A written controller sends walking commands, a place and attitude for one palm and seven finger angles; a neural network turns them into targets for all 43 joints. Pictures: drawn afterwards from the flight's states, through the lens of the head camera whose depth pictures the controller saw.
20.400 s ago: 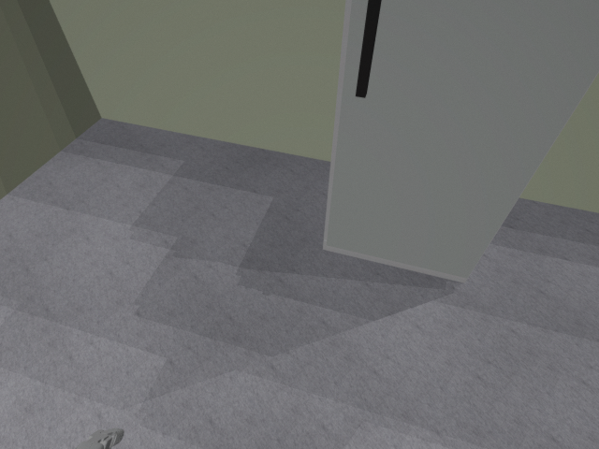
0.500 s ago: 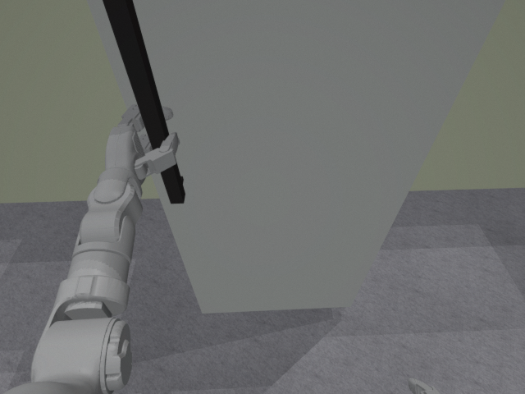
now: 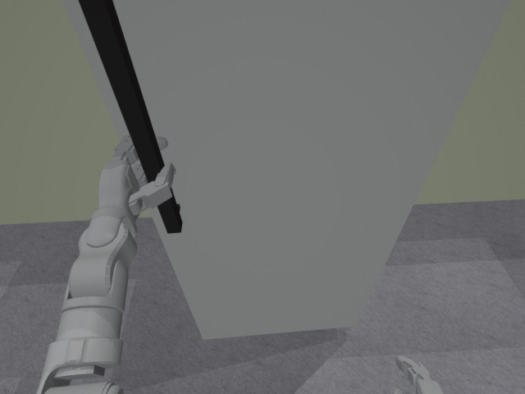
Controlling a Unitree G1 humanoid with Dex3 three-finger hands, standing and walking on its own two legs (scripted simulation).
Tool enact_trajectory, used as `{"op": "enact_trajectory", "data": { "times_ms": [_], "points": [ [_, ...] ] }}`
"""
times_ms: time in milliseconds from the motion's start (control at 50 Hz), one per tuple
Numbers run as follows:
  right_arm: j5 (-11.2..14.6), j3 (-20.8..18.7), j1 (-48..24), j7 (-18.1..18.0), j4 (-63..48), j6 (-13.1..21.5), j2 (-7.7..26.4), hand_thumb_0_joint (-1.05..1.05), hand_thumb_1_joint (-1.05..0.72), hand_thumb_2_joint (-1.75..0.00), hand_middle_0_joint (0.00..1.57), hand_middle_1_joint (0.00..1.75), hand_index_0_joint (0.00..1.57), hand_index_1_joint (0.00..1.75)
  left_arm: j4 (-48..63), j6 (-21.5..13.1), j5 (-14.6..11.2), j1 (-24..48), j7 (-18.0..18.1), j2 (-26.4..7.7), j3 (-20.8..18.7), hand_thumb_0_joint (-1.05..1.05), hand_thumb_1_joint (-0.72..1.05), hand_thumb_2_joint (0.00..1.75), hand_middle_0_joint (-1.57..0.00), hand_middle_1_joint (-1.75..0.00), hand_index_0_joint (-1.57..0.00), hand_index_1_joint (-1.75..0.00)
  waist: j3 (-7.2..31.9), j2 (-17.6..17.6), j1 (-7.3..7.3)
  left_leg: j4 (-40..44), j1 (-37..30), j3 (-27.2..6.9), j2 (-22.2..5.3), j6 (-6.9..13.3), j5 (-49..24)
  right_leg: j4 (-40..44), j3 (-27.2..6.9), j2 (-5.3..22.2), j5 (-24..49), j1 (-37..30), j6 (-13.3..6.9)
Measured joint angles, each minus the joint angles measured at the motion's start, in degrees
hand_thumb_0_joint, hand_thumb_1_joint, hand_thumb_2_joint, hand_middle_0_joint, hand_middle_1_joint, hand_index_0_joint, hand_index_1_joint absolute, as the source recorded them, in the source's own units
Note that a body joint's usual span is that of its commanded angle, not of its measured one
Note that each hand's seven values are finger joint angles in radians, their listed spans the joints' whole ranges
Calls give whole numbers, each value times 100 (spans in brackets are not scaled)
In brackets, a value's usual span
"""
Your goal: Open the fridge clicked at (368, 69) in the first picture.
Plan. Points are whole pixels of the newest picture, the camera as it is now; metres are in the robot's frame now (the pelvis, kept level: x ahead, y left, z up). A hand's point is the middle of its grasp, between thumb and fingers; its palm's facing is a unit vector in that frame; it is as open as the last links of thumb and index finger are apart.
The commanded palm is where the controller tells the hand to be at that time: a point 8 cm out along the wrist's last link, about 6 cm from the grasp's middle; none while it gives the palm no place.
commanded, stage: pull the door a little, standing still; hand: left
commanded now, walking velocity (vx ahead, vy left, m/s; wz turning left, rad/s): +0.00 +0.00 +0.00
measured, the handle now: (144, 122) +0.43 +0.19 +0.23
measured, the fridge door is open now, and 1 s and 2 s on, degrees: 2 29 70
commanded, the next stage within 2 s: walk backward, drawing the door open in 0.04 s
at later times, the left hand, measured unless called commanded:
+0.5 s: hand (168, 239) +0.28 +0.13 +0.15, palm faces +0.15 -0.97 -0.18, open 7.0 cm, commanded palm +0.24 +0.18 +0.15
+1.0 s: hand (214, 329) +0.17 +0.06 +0.15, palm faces +0.33 -0.93 -0.18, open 7.3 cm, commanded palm +0.12 +0.10 +0.15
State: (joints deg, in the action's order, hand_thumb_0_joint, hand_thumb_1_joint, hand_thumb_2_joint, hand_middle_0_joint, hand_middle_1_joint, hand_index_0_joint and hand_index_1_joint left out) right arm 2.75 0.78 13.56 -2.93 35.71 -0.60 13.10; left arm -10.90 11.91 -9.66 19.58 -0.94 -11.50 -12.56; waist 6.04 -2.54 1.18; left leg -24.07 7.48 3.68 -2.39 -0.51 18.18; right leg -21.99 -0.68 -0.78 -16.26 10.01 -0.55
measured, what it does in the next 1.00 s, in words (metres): steps to the right, turning left: right foot, then left foot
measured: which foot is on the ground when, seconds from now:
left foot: down 0.00-0.56, up 0.58-0.90, down 0.92-1.00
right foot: down 0.00-0.34, up 0.36-0.54, down 0.56-0.92, up 0.94-1.00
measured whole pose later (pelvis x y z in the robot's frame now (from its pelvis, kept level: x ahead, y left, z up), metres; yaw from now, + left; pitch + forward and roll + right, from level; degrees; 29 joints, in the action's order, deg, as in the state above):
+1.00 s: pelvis -0.01 -0.11 -0.02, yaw +25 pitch -4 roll +0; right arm -2.0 1.2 12.3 -3.1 30.8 0.4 10.7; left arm 30.2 -1.4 1.1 -17.6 4.9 -11.5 8.6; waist -1.5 -0.6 4.1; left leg -36.4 16.5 -0.8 -3.9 -2.8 15.8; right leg -57.0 5.9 -1.7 -19.2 29.6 1.9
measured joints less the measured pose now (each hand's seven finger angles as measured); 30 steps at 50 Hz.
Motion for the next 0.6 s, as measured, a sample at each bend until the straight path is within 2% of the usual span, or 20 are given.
{"op": "enact_trajectory", "data": {
  "times_ms": [60, 160, 180, 240, 300, 340, 380, 420, 440, 480, 520, 540, 560, 600],
  "points": [
    [-3, -44, -60, 26, -28, -78, 3, 1, -90, -90, 20, 30, 20, 30, 899, 120, -34, -682, -56, 92, 55, -1, 69, 75, -25, -134, -22, -133, 3, -31, -22, -88, -20, 0, -16, 1, -3, -56, 12, -14, 19, -29, 4],
    [-7, -14, -106, 50, -118, -149, 1, 1, -91, -90, 20, 30, 20, 30, 2517, 539, -91, -2204, -161, 248, 344, 0, 66, 73, -25, -132, -24, -134, 74, -32, -228, -327, -134, 17, 11, 63, -600, -158, 163, 42, 522, -163, -45],
    [-37, 24, -129, 10, -167, -138, 14, 1, -91, -90, 20, 30, 20, 30, 2704, 460, 1, -2440, -156, 177, 485, 0, 65, 73, -25, -132, -24, -134, 84, -41, -240, -436, -101, -28, 17, 68, -697, -188, 196, 52, 599, -182, -47],
    [-159, 97, -217, -122, -343, -56, 77, 1, -91, -90, 20, 30, 20, 30, 2858, -175, 266, -2754, 10, -102, 981, 0, 60, 74, -30, -134, -29, -136, 70, -3, -185, -1125, 301, -235, 86, 115, -784, -317, 384, 136, 550, -181, -41],
    [-240, 103, -340, -219, -566, 13, 184, 1, -91, -90, 20, 30, 20, 30, 3146, -655, 461, -2876, 239, -70, 1343, -2, 57, 74, -35, -136, -29, -133, -36, 73, -147, -1482, 752, -310, 196, 134, -495, -567, 592, 254, 82, -76, -42],
    [-285, 106, -463, -239, -601, 23, 209, 1, -91, -90, 20, 30, 20, 30, 3341, -946, 590, -3012, 339, 28, 1509, -3, 58, 74, -36, -137, -27, -128, -106, 109, -175, -1281, 655, -212, 206, 152, -321, -982, 629, 327, -192, 134, 9],
    [-339, 78, -603, -172, -639, -60, 140, 1, -91, -90, 20, 30, 20, 30, 3541, -1080, 623, -3197, 424, 116, 1573, -4, 59, 74, -38, -138, -26, -127, -188, 76, -177, -816, 374, -183, 209, 134, 27, -1870, 476, 310, -353, 598, 117],
    [-412, 27, -661, -30, -702, -95, 23, 1, -91, -90, 20, 30, 20, 30, 3654, -1148, 694, -3328, 524, 157, 1594, -4, 60, 75, -39, -138, -26, -127, -330, -50, -96, -605, 212, -291, 197, 111, 115, -2555, 301, 117, -963, 986, 140],
    [-421, 27, -658, 25, -712, -107, -51, 1, -91, -90, 20, 30, 20, 30, 3677, -1161, 711, -3373, 565, 169, 1587, -4, 59, 75, -39, -137, -25, -128, -402, -78, -68, -567, 157, -341, 215, 98, 81, -2623, 268, 50, -1087, 1127, 153],
    [-395, 75, -587, 110, -725, -140, -221, 1, -91, -90, 20, 30, 20, 30, 3714, -1124, 745, -3437, 611, 171, 1536, -5, 59, 76, -40, -136, -25, -130, -544, -48, -40, -591, 70, -430, 296, 45, -92, -2212, 290, -28, -809, 1264, 139],
    [-364, 179, -461, 153, -732, -159, -378, 1, -91, -90, 20, 30, 20, 30, 3751, -1056, 733, -3495, 623, 136, 1452, -5, 59, 76, -40, -136, -24, -132, -664, 40, -2, -787, 22, -506, 410, -16, -245, -1402, 372, -56, -20, 1215, 69],
    [-347, 237, -387, 156, -742, -163, -436, 1, -91, -90, 20, 30, 20, 30, 3788, -1011, 713, -3520, 619, 102, 1405, -6, 59, 77, -40, -136, -23, -133, -704, 95, 39, -1007, 57, -514, 472, -50, -268, -979, 411, -31, 707, 1138, -17],
    [-329, 285, -309, 141, -755, -157, -463, 1, -90, -90, 20, 30, 20, 30, 3823, -977, 693, -3525, 612, 72, 1375, -6, 59, 77, -40, -136, -22, -134, -712, 128, 99, -1376, 196, -483, 512, -77, -238, -827, 485, 40, 1249, 1070, -220],
    [-355, 311, -250, 51, -654, -90, -422, 1, -90, -90, 21, 30, 20, 30, 3776, -1040, 704, -3491, 567, 122, 1401, -7, 59, 77, -41, -136, -21, -135, -662, 5, 120, -2286, 701, -556, 505, 0, 614, -1011, 717, 68, 785, 1109, -568]
  ]
}}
